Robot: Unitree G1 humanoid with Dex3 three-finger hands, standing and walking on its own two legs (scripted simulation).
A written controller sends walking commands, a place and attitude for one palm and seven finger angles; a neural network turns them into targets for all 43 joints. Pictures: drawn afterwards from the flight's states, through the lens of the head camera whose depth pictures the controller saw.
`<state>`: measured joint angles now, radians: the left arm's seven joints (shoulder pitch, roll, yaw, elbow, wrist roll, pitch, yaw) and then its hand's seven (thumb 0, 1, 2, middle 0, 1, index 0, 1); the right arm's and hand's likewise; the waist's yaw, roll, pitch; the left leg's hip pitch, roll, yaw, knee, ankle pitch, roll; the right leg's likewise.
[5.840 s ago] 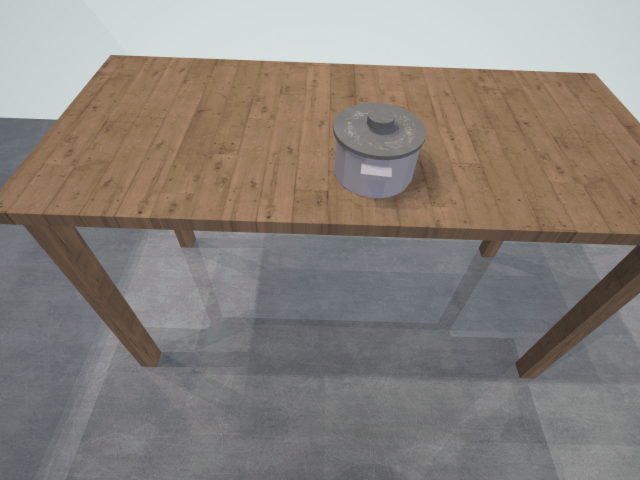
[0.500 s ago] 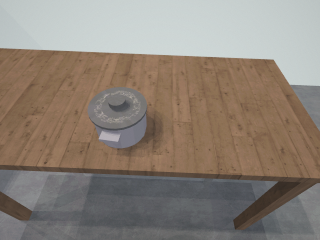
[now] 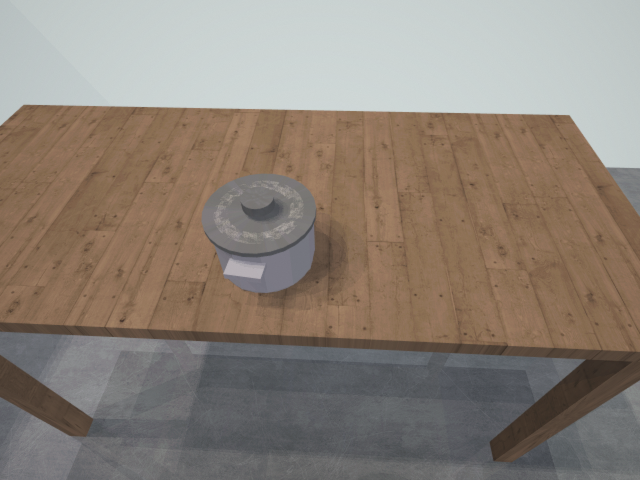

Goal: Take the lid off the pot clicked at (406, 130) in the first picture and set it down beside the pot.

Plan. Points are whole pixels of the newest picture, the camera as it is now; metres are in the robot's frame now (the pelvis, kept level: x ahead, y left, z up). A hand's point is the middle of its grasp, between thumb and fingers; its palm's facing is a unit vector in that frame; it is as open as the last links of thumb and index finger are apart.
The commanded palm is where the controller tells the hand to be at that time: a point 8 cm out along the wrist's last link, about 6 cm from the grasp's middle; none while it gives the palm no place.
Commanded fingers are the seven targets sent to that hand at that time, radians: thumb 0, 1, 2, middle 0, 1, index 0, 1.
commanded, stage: look again from close up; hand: left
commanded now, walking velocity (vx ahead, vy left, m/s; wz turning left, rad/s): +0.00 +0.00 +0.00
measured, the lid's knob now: (257, 201) +0.46 +0.13 +0.10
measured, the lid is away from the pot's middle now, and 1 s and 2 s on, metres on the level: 0.00 0.00 0.00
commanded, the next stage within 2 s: shuffle to correct the standing spot in 1.20 s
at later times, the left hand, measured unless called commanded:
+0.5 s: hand out of the picture +0.05 +0.15 -0.17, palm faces +0.00 -0.98 -0.21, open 7.3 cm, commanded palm none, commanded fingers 0.00 0.90 0.90 -0.20 -0.30 -0.20 -0.30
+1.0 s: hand out of the picture +0.05 +0.14 -0.17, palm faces +0.01 -0.98 -0.19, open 7.4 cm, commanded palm none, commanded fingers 0.00 0.90 0.90 -0.20 -0.30 -0.20 -0.30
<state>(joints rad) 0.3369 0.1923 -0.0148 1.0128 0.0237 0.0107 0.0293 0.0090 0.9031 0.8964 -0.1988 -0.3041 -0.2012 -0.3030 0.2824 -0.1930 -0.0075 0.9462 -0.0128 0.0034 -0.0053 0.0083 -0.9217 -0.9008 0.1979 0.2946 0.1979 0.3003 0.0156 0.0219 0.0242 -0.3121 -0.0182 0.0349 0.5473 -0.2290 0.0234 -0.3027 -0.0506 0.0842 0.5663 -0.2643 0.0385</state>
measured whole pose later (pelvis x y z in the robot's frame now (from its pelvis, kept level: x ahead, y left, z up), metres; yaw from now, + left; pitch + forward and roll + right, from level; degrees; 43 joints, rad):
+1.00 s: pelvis +0.05 -0.03 +0.01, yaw +0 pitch +0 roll +0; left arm 0.27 0.16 -0.02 1.07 0.01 -0.01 0.04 0.01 0.91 0.90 -0.20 -0.30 -0.20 -0.30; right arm 0.26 -0.15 0.00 1.09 0.00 -0.02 -0.03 0.01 -0.93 -0.90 0.20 0.29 0.20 0.30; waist 0.00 -0.01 0.07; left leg -0.21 0.04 0.00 0.47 -0.26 -0.03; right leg -0.19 0.00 0.05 0.48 -0.28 0.01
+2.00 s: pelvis +0.01 -0.01 +0.00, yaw +1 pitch +0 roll -1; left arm 0.33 0.17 -0.02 1.05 0.03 0.00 0.04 0.01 0.90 0.90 -0.20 -0.30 -0.20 -0.30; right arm 0.32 -0.12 -0.01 1.05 -0.01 0.01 -0.01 0.01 -0.91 -0.90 0.20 0.29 0.20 0.30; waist 0.01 -0.03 0.05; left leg -0.32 0.02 0.01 0.57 -0.25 0.01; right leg -0.27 -0.02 0.05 0.52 -0.23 0.04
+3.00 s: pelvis +0.07 -0.04 +0.01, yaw +0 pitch +1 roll +0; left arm 0.26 0.18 -0.01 1.03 0.01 -0.01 0.04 0.01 0.91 0.90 -0.20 -0.30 -0.20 -0.30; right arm 0.23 -0.17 0.01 1.07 0.00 -0.01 -0.03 0.01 -0.92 -0.90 0.20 0.29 0.20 0.30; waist 0.00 -0.01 0.06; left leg -0.18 0.04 0.01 0.46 -0.29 -0.04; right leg -0.17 0.00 0.05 0.47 -0.32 0.01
